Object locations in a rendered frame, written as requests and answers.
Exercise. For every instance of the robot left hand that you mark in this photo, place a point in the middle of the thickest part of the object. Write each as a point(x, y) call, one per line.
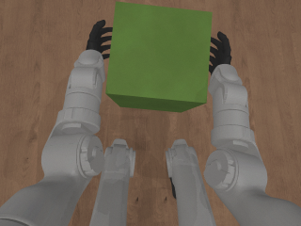
point(96, 40)

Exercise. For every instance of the right robot upper arm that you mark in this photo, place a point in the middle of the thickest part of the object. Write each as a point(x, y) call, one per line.
point(239, 180)

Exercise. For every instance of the robot left shin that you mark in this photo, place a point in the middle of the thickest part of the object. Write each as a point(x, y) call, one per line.
point(119, 141)

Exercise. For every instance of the robot right foot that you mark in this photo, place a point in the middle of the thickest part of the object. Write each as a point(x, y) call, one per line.
point(173, 189)

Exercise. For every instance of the carton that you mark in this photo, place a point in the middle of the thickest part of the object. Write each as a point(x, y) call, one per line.
point(159, 57)

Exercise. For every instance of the left robot upper arm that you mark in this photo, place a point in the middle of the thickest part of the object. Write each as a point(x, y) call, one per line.
point(69, 162)

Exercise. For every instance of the robot left forearm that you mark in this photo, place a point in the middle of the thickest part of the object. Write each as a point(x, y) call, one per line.
point(80, 113)

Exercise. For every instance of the robot right forearm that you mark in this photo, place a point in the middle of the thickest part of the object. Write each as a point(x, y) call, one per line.
point(230, 112)

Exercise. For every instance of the robot right hand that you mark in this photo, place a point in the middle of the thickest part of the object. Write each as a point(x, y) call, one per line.
point(222, 53)

